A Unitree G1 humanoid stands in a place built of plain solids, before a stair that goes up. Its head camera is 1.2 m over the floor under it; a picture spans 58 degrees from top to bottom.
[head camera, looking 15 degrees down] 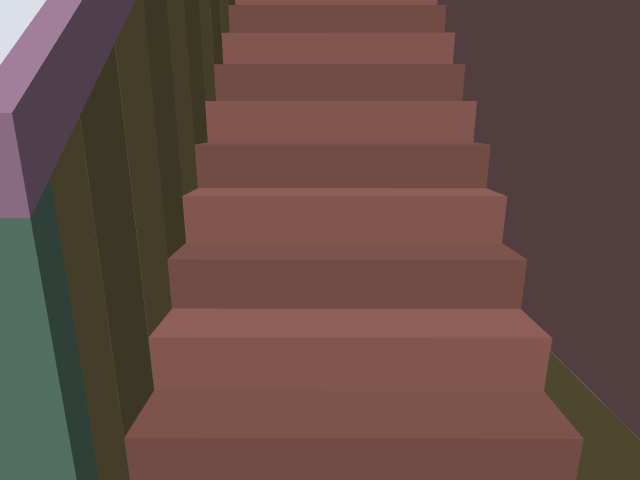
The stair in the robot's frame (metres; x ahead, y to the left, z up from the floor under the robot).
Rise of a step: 0.19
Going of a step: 0.22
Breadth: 1.25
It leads straight ahead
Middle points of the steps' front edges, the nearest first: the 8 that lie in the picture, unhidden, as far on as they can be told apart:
1.00 -0.09 0.37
1.22 -0.09 0.56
1.44 -0.09 0.75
1.66 -0.09 0.93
1.87 -0.10 1.12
2.09 -0.10 1.30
2.31 -0.10 1.49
2.53 -0.10 1.68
